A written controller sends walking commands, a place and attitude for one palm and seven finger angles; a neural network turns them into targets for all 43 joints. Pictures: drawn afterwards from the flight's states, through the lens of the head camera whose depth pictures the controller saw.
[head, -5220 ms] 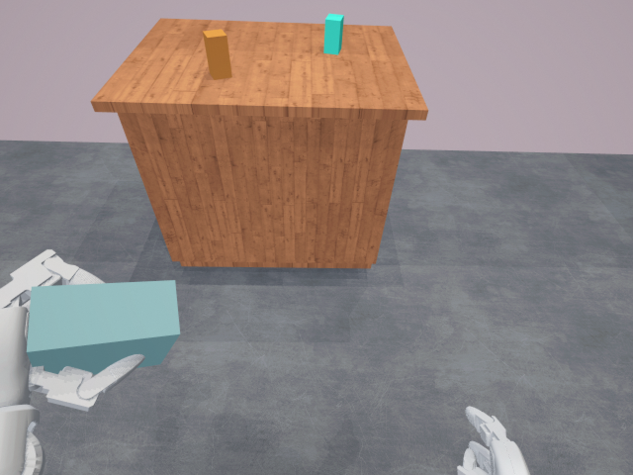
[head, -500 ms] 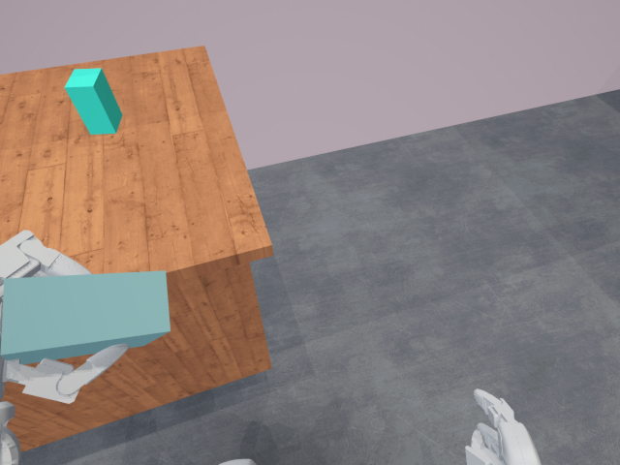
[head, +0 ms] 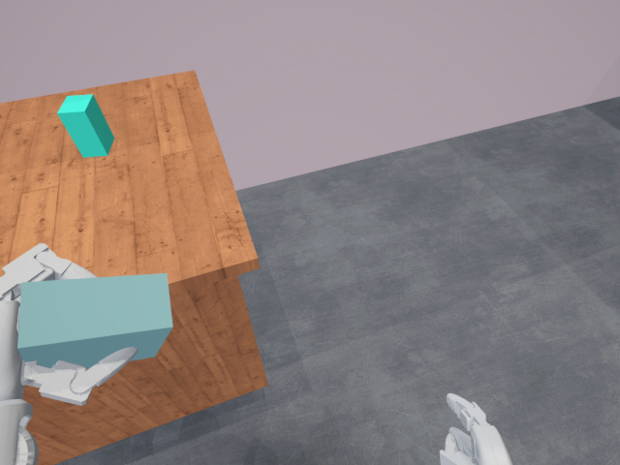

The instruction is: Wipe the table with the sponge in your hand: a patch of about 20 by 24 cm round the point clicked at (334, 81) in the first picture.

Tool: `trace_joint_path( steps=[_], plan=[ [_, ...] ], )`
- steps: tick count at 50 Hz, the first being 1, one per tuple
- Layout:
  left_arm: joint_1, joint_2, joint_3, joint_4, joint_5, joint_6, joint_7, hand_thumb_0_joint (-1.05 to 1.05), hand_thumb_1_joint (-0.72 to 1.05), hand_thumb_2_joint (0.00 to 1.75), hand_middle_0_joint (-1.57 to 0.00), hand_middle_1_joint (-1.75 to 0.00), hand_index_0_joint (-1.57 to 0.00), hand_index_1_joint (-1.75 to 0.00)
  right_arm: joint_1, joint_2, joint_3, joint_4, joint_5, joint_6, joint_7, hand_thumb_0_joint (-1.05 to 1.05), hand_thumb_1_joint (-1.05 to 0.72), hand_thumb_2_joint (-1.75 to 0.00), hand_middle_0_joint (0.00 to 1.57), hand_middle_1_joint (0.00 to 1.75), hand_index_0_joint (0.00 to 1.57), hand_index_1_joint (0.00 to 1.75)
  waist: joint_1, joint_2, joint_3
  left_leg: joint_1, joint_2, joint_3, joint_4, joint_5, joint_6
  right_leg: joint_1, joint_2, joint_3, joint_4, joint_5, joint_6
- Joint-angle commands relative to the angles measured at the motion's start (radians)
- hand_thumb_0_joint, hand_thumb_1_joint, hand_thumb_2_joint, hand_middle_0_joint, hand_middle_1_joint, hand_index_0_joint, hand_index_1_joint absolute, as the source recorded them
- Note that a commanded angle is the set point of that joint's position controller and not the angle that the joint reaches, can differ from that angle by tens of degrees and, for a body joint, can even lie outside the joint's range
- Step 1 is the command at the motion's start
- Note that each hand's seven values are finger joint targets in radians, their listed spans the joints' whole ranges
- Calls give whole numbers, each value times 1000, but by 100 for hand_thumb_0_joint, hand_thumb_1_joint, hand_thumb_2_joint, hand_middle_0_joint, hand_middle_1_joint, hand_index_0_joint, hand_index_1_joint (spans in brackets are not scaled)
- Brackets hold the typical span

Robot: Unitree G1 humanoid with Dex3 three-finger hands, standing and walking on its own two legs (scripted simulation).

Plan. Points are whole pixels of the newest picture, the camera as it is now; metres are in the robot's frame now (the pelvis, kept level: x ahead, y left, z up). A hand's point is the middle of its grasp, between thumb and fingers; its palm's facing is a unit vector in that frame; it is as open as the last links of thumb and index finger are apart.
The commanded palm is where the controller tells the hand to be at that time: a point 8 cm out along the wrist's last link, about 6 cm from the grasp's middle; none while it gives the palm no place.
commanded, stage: come to a stop and stand still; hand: left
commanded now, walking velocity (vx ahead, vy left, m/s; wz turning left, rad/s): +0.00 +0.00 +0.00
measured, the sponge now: (119, 323) +0.22 +0.21 +0.14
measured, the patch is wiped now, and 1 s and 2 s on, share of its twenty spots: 0.00 0.00 0.00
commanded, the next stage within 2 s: look again from close up in 0.48 s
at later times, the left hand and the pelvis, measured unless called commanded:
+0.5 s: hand (64, 360) +0.18 +0.23 +0.15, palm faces +0.37 -0.85 -0.37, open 9.5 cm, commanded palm +0.13 +0.28 +0.18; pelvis -0.03 +0.00 +0.00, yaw +0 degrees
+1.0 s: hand (41, 303) +0.23 +0.28 +0.15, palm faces +0.33 -0.84 -0.42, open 9.5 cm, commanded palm +0.16 +0.32 +0.18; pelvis +0.00 +0.04 +0.00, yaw -1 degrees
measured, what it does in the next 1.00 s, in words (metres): stands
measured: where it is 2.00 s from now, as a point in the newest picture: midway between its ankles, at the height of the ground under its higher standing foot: outside the picture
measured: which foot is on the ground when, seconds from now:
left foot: down 0.00-1.00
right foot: down 0.00-1.00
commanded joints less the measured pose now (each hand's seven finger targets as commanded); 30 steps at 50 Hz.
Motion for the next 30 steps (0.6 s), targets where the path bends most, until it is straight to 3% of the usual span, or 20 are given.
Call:
trace_joint_path(
  steps=[1,3,5,7,8,10,13,15,18,21,25,28,29,30],
  plan=[
    [-46,210,159,-224,-4,-80,38,0,10,130,-120,-160,-120,-160,-88,-84,-39,-159,-1,-51,-29,0,-90,-90,20,30,20,30,2,-120,-185,-10,-18,-5,-88,34,7,200,-246,217,-140,461,-40],
    [-40,202,148,-248,-5,-86,39,0,10,130,-120,-160,-120,-160,-71,-100,-51,-162,-3,-44,-30,0,-90,-90,20,30,20,30,-3,-75,-189,83,-13,-7,-241,152,13,180,-220,209,-129,364,-10],
    [-38,209,144,-274,-5,-94,40,0,10,130,-120,-160,-120,-160,-77,-130,-67,-176,0,-39,-33,0,-90,-90,20,30,20,30,7,42,-182,163,90,-79,-322,384,39,123,-144,177,-97,182,40],
    [-31,200,139,-260,-1,-105,36,0,10,130,-120,-160,-120,-160,-88,-129,-53,-180,-6,-33,-34,0,-90,-90,20,30,20,30,8,187,-130,57,175,-187,-397,375,78,118,-70,111,-47,53,72],
    [-49,193,127,-242,2,-109,34,0,10,130,-120,-160,-120,-160,-93,-128,-51,-176,-7,-34,-34,0,-90,-90,20,30,20,30,8,202,-100,-30,191,-194,-413,325,87,155,-67,104,-23,22,74],
    [-91,184,113,-242,10,-117,28,0,10,130,-120,-160,-120,-160,-83,-130,-57,-176,-4,-45,-36,0,-90,-90,20,30,20,30,9,143,-93,-66,174,-159,-398,256,74,171,-67,104,-28,31,77],
    [-69,162,99,-182,6,-107,25,0,10,130,-120,-160,-120,-160,-62,-137,-63,-170,1,-54,-28,0,-90,-90,20,30,20,30,6,91,-114,-66,114,-102,-358,123,55,168,-85,149,-86,52,67],
    [-98,170,94,-200,5,-105,24,0,10,130,-120,-160,-120,-160,-63,-136,-62,-167,-2,-59,-26,0,-90,-90,20,30,20,30,1,35,-102,-37,75,-75,-319,42,43,103,-119,213,-162,-35,54],
    [-106,181,94,-175,3,-88,29,0,10,130,-120,-160,-120,-160,-53,-126,-59,-157,-3,-56,-23,0,-90,-90,20,30,20,30,-5,-59,-99,38,23,-42,-212,27,37,-1,-188,296,-279,-205,28],
    [-111,199,108,-190,4,-79,38,0,10,130,-120,-160,-120,-160,-60,-119,-53,-153,-7,-50,-27,0,-90,-90,20,30,20,30,-8,-52,-104,89,23,-52,-211,56,41,-41,-201,277,-296,-266,17],
    [-116,194,101,-216,4,-77,37,0,10,130,-120,-160,-120,-160,-76,-125,-48,-165,-8,-42,-32,0,-90,-90,20,30,20,30,-3,15,-81,53,59,-94,-318,54,49,2,-140,210,-247,-220,42],
    [-85,181,102,-178,6,-79,37,0,10,130,-120,-160,-120,-160,-72,-127,-44,-166,-7,-44,-32,0,-90,-90,20,30,20,30,1,54,-80,-27,89,-125,-383,62,58,100,-93,166,-185,-95,60],
    [-1137,938,489,-462,31,-209,50,0,10,130,-120,-160,-120,-160,55,-140,51,-255,41,-66,-79,0,-90,-90,20,30,20,30,-83,162,58,-255,49,-112,-354,-71,73,92,-32,112,-82,-135,91],
    [-775,413,312,8,28,-165,23,0,10,130,-120,-160,-120,-160,-74,-49,3,-181,46,-122,-32,0,-90,-90,20,30,20,30,-6,27,-145,-127,98,-88,-288,-38,83,-13,-93,95,-65,-261,81]
  ],
)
